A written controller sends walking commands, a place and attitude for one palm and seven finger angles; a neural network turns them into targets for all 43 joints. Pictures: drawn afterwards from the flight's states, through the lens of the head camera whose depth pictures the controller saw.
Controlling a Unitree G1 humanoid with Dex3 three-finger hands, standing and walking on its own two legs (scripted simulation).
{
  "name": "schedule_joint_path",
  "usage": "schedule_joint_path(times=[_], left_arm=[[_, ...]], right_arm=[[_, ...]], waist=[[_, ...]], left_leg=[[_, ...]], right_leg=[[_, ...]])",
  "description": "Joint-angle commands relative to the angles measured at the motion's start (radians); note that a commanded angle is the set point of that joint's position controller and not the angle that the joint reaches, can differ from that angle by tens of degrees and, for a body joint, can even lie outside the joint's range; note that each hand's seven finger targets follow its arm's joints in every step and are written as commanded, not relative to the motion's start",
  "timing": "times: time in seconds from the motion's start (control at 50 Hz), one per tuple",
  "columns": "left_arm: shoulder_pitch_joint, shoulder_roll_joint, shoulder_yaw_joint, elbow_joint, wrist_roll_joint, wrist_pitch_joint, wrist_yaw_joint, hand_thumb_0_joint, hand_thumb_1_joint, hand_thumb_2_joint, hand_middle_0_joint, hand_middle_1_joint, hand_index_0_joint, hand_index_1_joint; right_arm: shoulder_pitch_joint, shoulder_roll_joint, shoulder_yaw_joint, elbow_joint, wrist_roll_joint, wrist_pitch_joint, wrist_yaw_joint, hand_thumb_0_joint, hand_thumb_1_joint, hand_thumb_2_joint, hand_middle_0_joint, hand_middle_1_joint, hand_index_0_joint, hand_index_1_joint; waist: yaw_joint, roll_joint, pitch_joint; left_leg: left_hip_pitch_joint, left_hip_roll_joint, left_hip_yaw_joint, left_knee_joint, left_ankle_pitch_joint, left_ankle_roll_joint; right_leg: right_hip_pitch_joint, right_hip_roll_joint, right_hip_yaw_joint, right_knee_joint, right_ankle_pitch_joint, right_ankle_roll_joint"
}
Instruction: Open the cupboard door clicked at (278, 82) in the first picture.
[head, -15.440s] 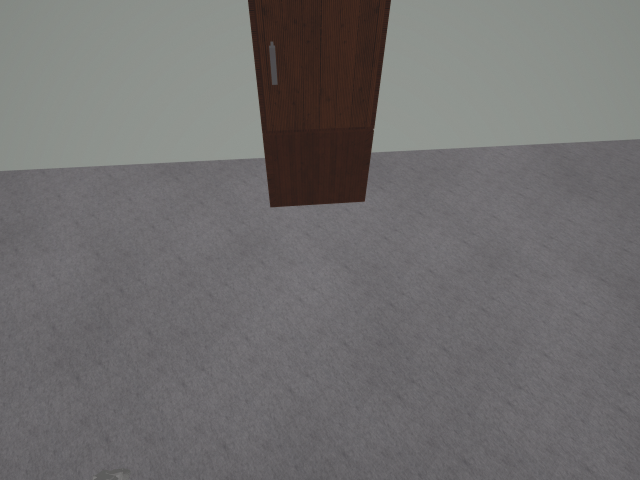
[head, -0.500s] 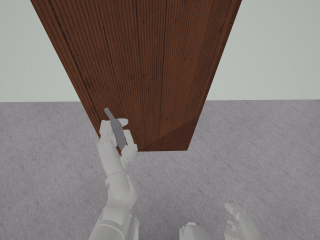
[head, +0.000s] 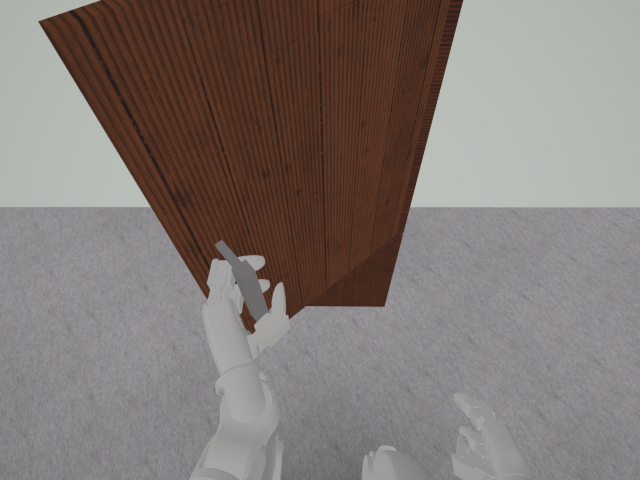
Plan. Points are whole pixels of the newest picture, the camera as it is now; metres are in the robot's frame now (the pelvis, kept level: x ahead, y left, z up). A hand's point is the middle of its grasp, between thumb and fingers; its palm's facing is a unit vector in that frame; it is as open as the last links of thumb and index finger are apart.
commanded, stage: open thumb and fingers to let go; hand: left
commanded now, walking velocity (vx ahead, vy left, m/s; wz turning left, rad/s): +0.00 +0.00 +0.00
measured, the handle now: (243, 283) +0.35 +0.12 +0.03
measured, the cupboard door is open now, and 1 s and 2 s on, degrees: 42 42 42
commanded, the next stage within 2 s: slide the hand sideways off the handle in 0.58 s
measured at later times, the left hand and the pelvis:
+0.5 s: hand (275, 311) +0.32 +0.07 +0.03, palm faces +0.34 -0.94 -0.03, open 14.6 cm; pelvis +0.00 +0.01 +0.00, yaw -1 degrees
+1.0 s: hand (265, 333) +0.29 +0.08 +0.03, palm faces -0.09 -0.99 +0.06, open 16.2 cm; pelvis -0.01 +0.05 -0.01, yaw -3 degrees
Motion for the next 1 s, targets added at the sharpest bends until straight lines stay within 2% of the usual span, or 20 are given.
schedule_joint_path(times=[0.0, 0.12, 0.14, 0.18, 0.22, 0.26, 0.38, 0.46, 0.48, 0.54, 0.66, 0.68, 0.7, 0.74, 0.76, 0.8, 0.84, 0.9, 0.94, 0.98], left_arm=[[-0.188, -0.024, -0.001, -0.191, 0.016, -0.079, -0.015, 0.0, -0.01, 0.51, -0.335, -1.253, -0.335, -1.253], [-0.199, -0.018, 0.011, -0.176, 0.015, -0.101, -0.013, 0.0, -0.43, 0.33, -0.305, -1.207, -0.305, -1.207], [-0.175, -0.001, 0.024, -0.177, 0.02, -0.099, -0.012, 0.0, -0.5, 0.3, -0.3, -1.2, -0.3, -1.2], [-0.184, -0.017, 0.013, -0.175, 0.016, -0.095, -0.01, 0.0, -0.5, 0.3, -0.3, -1.2, -0.3, -1.2], [-0.196, -0.013, 0.022, -0.162, 0.012, -0.092, -0.006, 0.0, -0.5, 0.3, -0.283, -1.1, -0.283, -1.1], [-0.201, -0.027, 0.01, -0.162, 0.019, -0.09, -0.002, 0.0, -0.5, 0.3, -0.267, -1.0, -0.267, -1.0], [-0.225, -0.056, -0.008, -0.14, 0.027, -0.084, 0.011, 0.0, -0.5, 0.3, -0.217, -0.7, -0.217, -0.7], [-0.229, -0.078, -0.025, -0.141, 0.034, -0.076, 0.025, 0.0, -0.5, 0.3, -0.183, -0.5, -0.183, -0.5], [-0.252, -0.078, -0.025, -0.129, 0.031, -0.072, 0.027, 0.0, -0.5, 0.3, -0.175, -0.45, -0.175, -0.45], [-0.27, -0.084, -0.019, -0.127, 0.024, -0.066, 0.038, 0.0, -0.5, 0.3, -0.15, -0.3, -0.15, -0.3], [-0.293, -0.115, -0.032, -0.097, 0.018, -0.051, 0.048, 0.0, -0.5, 0.3, -0.15, -0.3, -0.15, -0.3], [-0.283, 0.006, -0.251, -0.147, 0.135, -0.1, -0.162, 0.0, -0.5, 0.3, -0.15, -0.3, -0.15, -0.3], [-0.324, 0.058, -0.19, -0.197, 0.094, -0.152, -0.269, 0.0, -0.5, 0.3, -0.15, -0.3, -0.15, -0.3], [-0.34, 0.09, -0.2, -0.262, 0.033, -0.202, -0.437, 0.0, -0.5, 0.3, -0.15, -0.3, -0.15, -0.3], [-0.308, 0.066, -0.196, -0.243, -0.012, -0.205, -0.484, 0.0, -0.5, 0.3, -0.15, -0.3, -0.15, -0.3], [-0.283, 0.017, -0.182, -0.237, -0.111, -0.184, -0.518, 0.0, -0.5, 0.3, -0.15, -0.3, -0.15, -0.3], [-0.213, 0.011, -0.144, -0.24, -0.162, -0.149, -0.502, 0.0, -0.5, 0.3, -0.15, -0.3, -0.15, -0.3], [-0.129, 0.043, -0.1, -0.256, -0.147, -0.118, -0.447, 0.0, -0.5, 0.3, -0.15, -0.3, -0.15, -0.3], [-0.063, 0.082, -0.085, -0.291, -0.1, -0.11, -0.416, 0.0, -0.5, 0.3, -0.15, -0.3, -0.15, -0.3], [-0.036, 0.062, -0.105, -0.306, -0.076, -0.107, -0.397, 0.0, -0.5, 0.3, -0.15, -0.3, -0.15, -0.3]], right_arm=[[-0.029, -0.077, -0.033, -0.127, 0.004, -0.046, -0.009, 0.0, -0.9, -0.9, 0.2, 0.3, 0.2, 0.3], [-0.02, -0.082, -0.041, -0.121, 0.001, -0.05, -0.01, 0.0, -0.9, -0.9, 0.2, 0.3, 0.2, 0.3], [-0.021, -0.083, -0.044, -0.126, 0.003, -0.05, -0.012, 0.0, -0.9, -0.9, 0.2, 0.3, 0.2, 0.3], [-0.018, -0.082, -0.041, -0.126, 0.003, -0.047, -0.01, 0.0, -0.9, -0.9, 0.2, 0.3, 0.2, 0.3], [-0.017, -0.082, -0.042, -0.123, 0.004, -0.048, -0.012, 0.0, -0.9, -0.9, 0.2, 0.3, 0.2, 0.3], [-0.021, -0.083, -0.041, -0.126, 0.003, -0.048, -0.012, 0.0, -0.9, -0.9, 0.2, 0.3, 0.2, 0.3], [-0.011, -0.087, -0.04, -0.123, 0.0, -0.051, -0.009, 0.0, -0.9, -0.9, 0.2, 0.3, 0.2, 0.3], [-0.022, -0.083, -0.036, -0.133, 0.0, -0.053, -0.007, 0.0, -0.9, -0.9, 0.2, 0.3, 0.2, 0.3], [-0.022, -0.083, -0.033, -0.128, 0.001, -0.053, -0.007, 0.0, -0.9, -0.9, 0.2, 0.3, 0.2, 0.3], [-0.032, -0.084, -0.032, -0.13, 0.001, -0.055, -0.009, 0.0, -0.9, -0.9, 0.2, 0.3, 0.2, 0.3], [-0.045, -0.081, -0.025, -0.127, 0.004, -0.054, -0.005, 0.0, -0.9, -0.9, 0.2, 0.3, 0.2, 0.3], [0.027, -0.129, -0.034, -0.12, 0.012, -0.035, -0.001, 0.0, -0.9, -0.9, 0.2, 0.3, 0.2, 0.3], [0.023, -0.116, -0.042, -0.14, 0.02, -0.026, -0.002, 0.0, -0.9, -0.9, 0.2, 0.3, 0.2, 0.3], [0.016, -0.124, -0.042, -0.171, 0.036, -0.017, -0.006, 0.0, -0.9, -0.9, 0.2, 0.3, 0.2, 0.3], [0.011, -0.125, -0.041, -0.183, 0.047, -0.014, -0.007, 0.0, -0.9, -0.9, 0.2, 0.3, 0.2, 0.3], [0.005, -0.128, -0.037, -0.209, 0.064, -0.014, -0.008, 0.0, -0.9, -0.9, 0.2, 0.3, 0.2, 0.3], [0.0, -0.134, -0.035, -0.234, 0.074, -0.007, -0.004, 0.0, -0.9, -0.9, 0.2, 0.3, 0.2, 0.3], [0.013, -0.139, -0.041, -0.254, 0.071, 0.012, 0.005, 0.0, -0.9, -0.9, 0.2, 0.3, 0.2, 0.3], [0.011, -0.141, -0.04, -0.274, 0.065, 0.023, 0.014, 0.0, -0.9, -0.9, 0.2, 0.3, 0.2, 0.3], [0.013, -0.136, -0.04, -0.281, 0.064, 0.033, 0.02, 0.0, -0.9, -0.9, 0.2, 0.3, 0.2, 0.3]], waist=[[-0.041, -0.154, -0.271], [-0.033, -0.148, -0.293], [-0.021, -0.138, -0.304], [-0.027, -0.135, -0.293], [-0.031, -0.161, -0.28], [-0.029, -0.134, -0.28], [-0.036, -0.134, -0.285], [-0.026, -0.087, -0.296], [-0.039, -0.107, -0.274], [-0.032, -0.096, -0.272], [-0.03, -0.094, -0.271], [-0.135, -0.119, -0.225], [-0.098, -0.094, -0.268], [-0.092, -0.022, -0.311], [-0.081, -0.017, -0.304], [-0.074, -0.033, -0.27], [-0.044, -0.032, -0.27], [-0.028, -0.091, -0.278], [0.0, -0.049, -0.299], [-0.012, -0.064, -0.281]], left_leg=[[0.09, -0.058, 0.016, -0.034, 0.127, 0.055], [0.084, -0.057, 0.016, -0.033, 0.118, 0.058], [0.085, -0.056, 0.014, -0.037, 0.129, 0.058], [0.093, -0.057, 0.02, -0.042, 0.125, 0.058], [0.087, -0.057, 0.02, -0.041, 0.112, 0.059], [0.106, -0.057, 0.021, -0.047, 0.12, 0.062], [0.153, -0.055, 0.024, -0.061, 0.137, 0.065], [0.188, -0.055, 0.03, -0.069, 0.152, 0.065], [0.19, -0.053, 0.028, -0.069, 0.143, 0.066], [0.198, -0.053, 0.024, -0.076, 0.138, 0.066], [0.22, -0.053, 0.02, -0.085, 0.14, 0.065], [0.207, -0.048, 0.026, -0.05, 0.131, 0.084], [0.19, -0.053, 0.023, -0.037, 0.147, 0.088], [0.217, -0.051, 0.02, -0.027, 0.142, 0.092], [0.237, -0.05, 0.014, -0.033, 0.127, 0.09], [0.245, -0.047, 0.007, -0.048, 0.093, 0.088], [0.257, -0.045, -0.005, -0.076, 0.092, 0.081], [0.233, -0.045, 0.001, -0.076, 0.118, 0.082], [0.231, -0.044, -0.003, -0.083, 0.146, 0.078], [0.235, -0.043, 0.0, -0.084, 0.13, 0.076]], right_leg=[[0.264, -0.062, 0.251, -0.305, 0.469, 0.129], [0.255, -0.062, 0.252, -0.298, 0.433, 0.124], [0.263, -0.058, 0.25, -0.292, 0.439, 0.119], [0.254, -0.056, 0.241, -0.294, 0.425, 0.118], [0.247, -0.057, 0.248, -0.306, 0.4, 0.122], [0.227, -0.047, 0.228, -0.296, 0.384, 0.112], [0.189, -0.026, 0.172, -0.275, 0.377, 0.103], [0.16, -0.009, 0.137, -0.258, 0.353, 0.089], [0.145, -0.008, 0.132, -0.264, 0.338, 0.09], [0.133, 0.002, 0.118, -0.262, 0.299, 0.083], [0.109, 0.011, 0.094, -0.25, 0.275, 0.077], [0.075, 0.0, 0.127, -0.237, 0.342, 0.084], [0.111, -0.01, 0.139, -0.221, 0.383, 0.075], [0.1, -0.008, 0.142, -0.194, 0.366, 0.063], [0.068, -0.003, 0.135, -0.198, 0.328, 0.062], [0.042, 0.007, 0.119, -0.213, 0.254, 0.063], [0.039, 0.017, 0.095, -0.203, 0.221, 0.058], [0.065, 0.018, 0.089, -0.19, 0.247, 0.065], [0.07, 0.018, 0.081, -0.161, 0.26, 0.056], [0.055, 0.018, 0.08, -0.164, 0.25, 0.058]])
